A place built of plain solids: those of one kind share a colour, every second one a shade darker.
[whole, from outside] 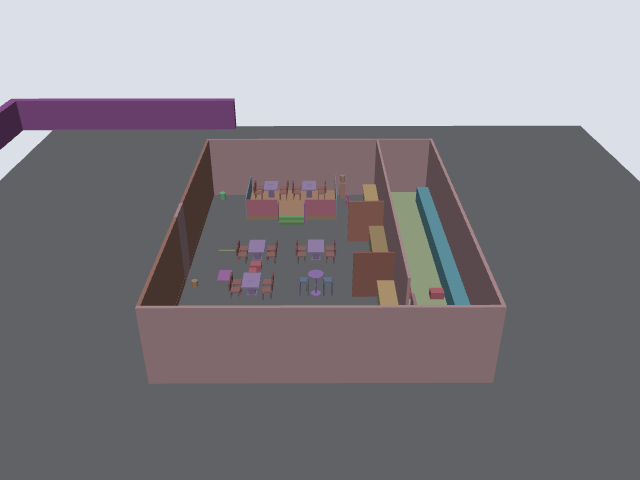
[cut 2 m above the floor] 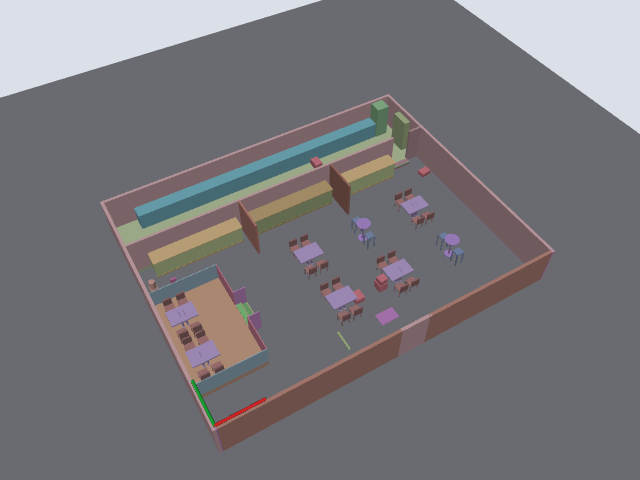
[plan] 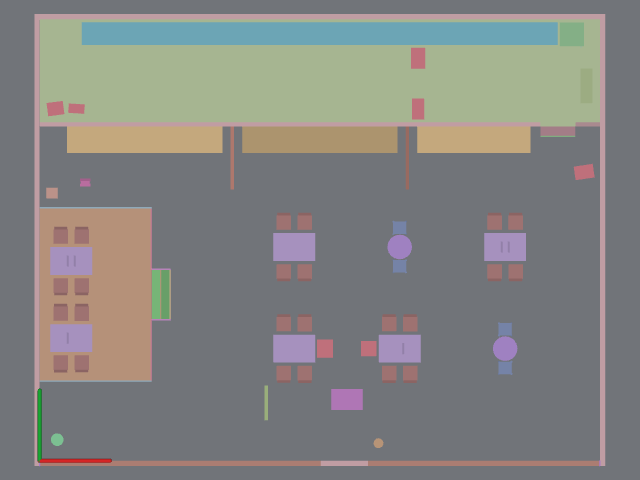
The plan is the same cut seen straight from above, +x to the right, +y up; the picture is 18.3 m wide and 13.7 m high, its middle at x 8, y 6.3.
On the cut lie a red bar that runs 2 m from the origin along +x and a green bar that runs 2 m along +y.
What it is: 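A food court's seating hall of the 2010s to 2020s; 16.0 x 12.6 m, ceiling 3.5 m, a street door 0.95 x 2.1 m in the glazed front; tables 0.75 m, chairs 0.45 m, bar tops 1.06 m, a counter 1.0 m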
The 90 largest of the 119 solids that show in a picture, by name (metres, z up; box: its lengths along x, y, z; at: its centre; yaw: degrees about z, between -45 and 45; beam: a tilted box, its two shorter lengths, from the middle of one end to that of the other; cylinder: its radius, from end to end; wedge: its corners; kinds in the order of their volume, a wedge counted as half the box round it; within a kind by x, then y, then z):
{
 "street_hedge_1": {"box": [0.6, 16.6, 2.25], "at": [-11.61, -8.3, 1.07]},
 "street_hedge_2": {"box": [39.8, 0.6, 2.25], "at": [8.0, -16.3, 1.07]},
 "wall_1": {"box": [0.15, 12.9, 3.53], "at": [-0.07, 6.3, 1.72]},
 "wall_2": {"box": [14.29, 0.12, 3.53], "at": [7.14, 9.6, 1.72]},
 "wall_3": {"box": [16.29, 0.15, 3.53], "at": [8.0, 12.68, 1.72]},
 "wall_4": {"box": [1.5, 0.15, 3.53], "at": [8.77, -0.07, 1.72]},
 "wall_5": {"box": [0.7, 0.12, 3.53], "at": [15.64, 9.6, 1.72]},
 "wall_6": {"box": [0.15, 12.9, 3.53], "at": [16.07, 6.3, 1.72]},
 "zone_back_1": {"box": [15.99, 3.06, 0.22], "at": [8.0, 11.07, 0.06]},
 "counter_1": {"box": [4.4, 0.7, 1.05], "at": [3.0, 9.19, 0.47]},
 "counter_2": {"box": [4.4, 0.7, 1.05], "at": [8.0, 9.19, 0.47]},
 "counter_3": {"box": [3.2, 0.7, 1.05], "at": [12.39, 9.19, 0.47]},
 "back_worktop_1": {"box": [13.59, 0.65, 0.95], "at": [8.0, 12.19, 0.59]},
 "window_wall_1": {"box": [8.17, 0.15, 3.53], "at": [4.08, -0.07, 1.72]},
 "window_wall_2": {"box": [6.62, 0.15, 3.53], "at": [12.68, -0.07, 1.72]},
 "dais_1": {"box": [3.2, 4.99, 0.35], "at": [1.6, 4.75, 0.12]},
 "back_fridge_1": {"box": [0.7, 0.68, 1.9], "at": [15.19, 12.17, 1.07]},
 "kiosk_wall_1": {"box": [0.1, 1.8, 2.35], "at": [5.5, 8.64, 1.12]},
 "kiosk_wall_2": {"box": [0.1, 1.8, 2.35], "at": [10.49, 8.64, 1.12]},
 "shelf_1": {"box": [0.35, 1.0, 1.95], "at": [15.61, 10.7, 1.09]},
 "box_cardboard_1": {"box": [0.47, 0.39, 0.27], "at": [0.45, 10.05, 0.26], "yaw": 7.4},
 "box_cardboard_2": {"box": [0.46, 0.27, 0.26], "at": [1.05, 10.05, 0.25], "yaw": -3.4},
 "box_cardboard_3": {"box": [0.46, 0.52, 0.34], "at": [8.14, 3.2, 0.12]},
 "box_cardboard_4": {"box": [0.45, 0.44, 0.47], "at": [9.39, 3.2, 0.18]},
 "box_cardboard_5": {"box": [0.39, 0.36, 0.3], "at": [9.4, 3.19, 0.57], "yaw": 2.9},
 "box_cardboard_6": {"box": [0.27, 0.54, 0.22], "at": [10.79, 10.03, 0.64], "yaw": 2.9},
 "box_cardboard_7": {"box": [0.35, 0.6, 0.41], "at": [10.8, 10.04, 0.32]},
 "box_cardboard_8": {"box": [0.41, 0.6, 0.39], "at": [10.8, 11.49, 0.32]},
 "box_cardboard_9": {"box": [0.55, 0.39, 0.27], "at": [15.54, 8.24, 0.09], "yaw": 8.5},
 "meeting_table_1": {"box": [1.2, 0.8, 0.07], "at": [0.9, 3.5, 1.01]},
 "meeting_table_2": {"box": [1.2, 0.8, 0.07], "at": [0.9, 5.7, 1.01]},
 "meeting_table_3": {"box": [1.2, 0.8, 0.07], "at": [7.26, 3.2, 0.71]},
 "meeting_table_4": {"box": [1.2, 0.8, 0.07], "at": [7.26, 6.1, 0.71]},
 "meeting_table_5": {"box": [0.06, 0.32, 0.8], "at": [7.37, 3.2, 0.35]},
 "meeting_table_6": {"box": [0.06, 0.32, 0.8], "at": [7.37, 6.1, 0.35]},
 "meeting_table_7": {"box": [1.2, 0.8, 0.07], "at": [10.28, 3.2, 0.71]},
 "meeting_table_8": {"box": [0.06, 0.32, 0.8], "at": [10.38, 3.2, 0.35]},
 "meeting_table_9": {"box": [1.2, 0.8, 0.07], "at": [13.29, 6.1, 0.71]},
 "counter_top_1": {"box": [4.44, 0.78, 0.04], "at": [3.0, 9.17, 1.02]},
 "counter_top_2": {"box": [4.44, 0.78, 0.04], "at": [8.0, 9.17, 1.02]},
 "counter_top_3": {"box": [3.24, 0.78, 0.04], "at": [12.39, 9.17, 1.02]},
 "side_chair_1": {"box": [0.38, 0.08, 0.38], "at": [0.6, 2.56, 0.95]},
 "side_chair_2": {"box": [0.38, 0.08, 0.38], "at": [0.6, 4.44, 0.95]},
 "side_chair_3": {"box": [0.38, 0.08, 0.38], "at": [0.6, 4.76, 0.95]},
 "side_chair_4": {"box": [0.38, 0.08, 0.38], "at": [0.6, 6.64, 0.95]},
 "side_chair_5": {"box": [0.38, 0.08, 0.38], "at": [1.2, 2.56, 0.95]},
 "side_chair_6": {"box": [0.38, 0.08, 0.38], "at": [1.2, 4.44, 0.95]},
 "side_chair_7": {"box": [0.38, 0.08, 0.38], "at": [1.2, 4.76, 0.95]},
 "side_chair_8": {"box": [0.38, 0.08, 0.38], "at": [1.2, 6.64, 0.95]},
 "side_chair_9": {"box": [0.38, 0.08, 0.38], "at": [6.96, 2.26, 0.65]},
 "side_chair_10": {"box": [0.38, 0.08, 0.38], "at": [6.96, 4.14, 0.65]},
 "side_chair_11": {"box": [0.38, 0.08, 0.38], "at": [6.96, 5.16, 0.65]},
 "side_chair_12": {"box": [0.38, 0.08, 0.38], "at": [6.96, 7.04, 0.65]},
 "side_chair_13": {"box": [0.38, 0.08, 0.38], "at": [7.57, 2.26, 0.65]},
 "side_chair_14": {"box": [0.38, 0.08, 0.38], "at": [7.57, 4.14, 0.65]},
 "side_chair_15": {"box": [0.38, 0.08, 0.38], "at": [7.57, 5.16, 0.65]},
 "side_chair_16": {"box": [0.38, 0.08, 0.38], "at": [7.57, 7.04, 0.65]},
 "side_chair_17": {"box": [0.38, 0.08, 0.38], "at": [9.97, 2.26, 0.65]},
 "side_chair_18": {"box": [0.38, 0.08, 0.38], "at": [9.97, 4.14, 0.65]},
 "side_chair_19": {"box": [0.38, 0.08, 0.38], "at": [10.57, 2.26, 0.65]},
 "side_chair_20": {"box": [0.38, 0.08, 0.38], "at": [10.57, 4.14, 0.65]},
 "side_chair_21": {"box": [0.38, 0.08, 0.38], "at": [12.98, 5.16, 0.65]},
 "side_chair_22": {"box": [0.38, 0.08, 0.38], "at": [12.98, 7.04, 0.65]},
 "side_chair_23": {"box": [0.38, 0.08, 0.38], "at": [13.59, 5.16, 0.65]},
 "side_chair_24": {"box": [0.38, 0.08, 0.38], "at": [13.59, 7.04, 0.65]},
 "stallriser_1": {"box": [8.17, 0.05, 0.35], "at": [4.08, -0.02, 0.12]},
 "stallriser_2": {"box": [6.62, 0.05, 0.35], "at": [12.68, -0.02, 0.12]},
 "dais_rail_end_1": {"box": [3.2, 0.04, 1.0], "at": [1.6, 2.27, 0.75]},
 "dais_rail_end_2": {"box": [3.2, 0.04, 1.0], "at": [1.6, 7.22, 0.75]},
 "dais_steps_1": {"box": [0.27, 1.4, 0.35], "at": [3.33, 4.75, 0.12]},
 "dais_steps_2": {"box": [0.27, 1.4, 0.2], "at": [3.6, 4.75, 0.05]},
 "dais_rail_front_1": {"box": [0.04, 1.79, 1.0], "at": [3.18, 3.15, 0.75]},
 "dais_rail_front_2": {"box": [0.04, 1.79, 1.0], "at": [3.18, 6.34, 0.75]},
 "water_cooler_1": {"box": [0.33, 0.31, 1.03], "at": [0.35, 7.64, 0.47]},
 "water_cooler_2": {"cylinder": 0.14, "from": [0.35, 7.64, 0.98], "to": [0.35, 7.64, 1.4]},
 "back_step_1": {"box": [1.0, 0.3, 0.22], "at": [14.79, 9.39, 0.06]},
 "dais_cheek_1": {"box": [0.54, 0.04, 1.3], "at": [3.47, 4.03, 0.6]},
 "dais_cheek_2": {"box": [0.54, 0.04, 1.3], "at": [3.47, 5.46, 0.6]},
 "plant_pot_1": {"cylinder": 0.18, "from": [0.5, 0.6, 0.0], "to": [0.5, 0.6, 0.38]},
 "door_mat_1": {"box": [0.9, 0.6, 0.07], "at": [8.77, 1.75, -0.02]},
 "bar_stool_1": {"box": [0.38, 0.36, 0.06], "at": [10.28, 5.55, 0.73]},
 "bar_stool_2": {"box": [0.38, 0.36, 0.06], "at": [10.28, 6.65, 0.73]},
 "bar_stool_3": {"box": [0.38, 0.36, 0.06], "at": [13.29, 2.65, 0.73]},
 "bar_stool_4": {"box": [0.38, 0.36, 0.06], "at": [13.29, 3.75, 0.73]},
 "bar_table_1": {"cylinder": 0.35, "from": [10.28, 6.1, 1.03], "to": [10.28, 6.1, 1.06]},
 "bar_table_2": {"cylinder": 0.35, "from": [13.29, 3.2, 1.03], "to": [13.29, 3.2, 1.06]},
 "bin_waste_1": {"cylinder": 0.14, "from": [9.67, 0.5, 0.0], "to": [9.67, 0.5, 0.31]},
 "counter_kick_1": {"box": [4.4, 0.012, 0.15], "at": [3.0, 8.83, 0.03]},
 "counter_kick_2": {"box": [4.4, 0.012, 0.15], "at": [8.0, 8.83, 0.03]},
 "cable_protector_1": {"box": [0.1, 1.0, 0.07], "at": [6.46, 1.65, -0.01]}
}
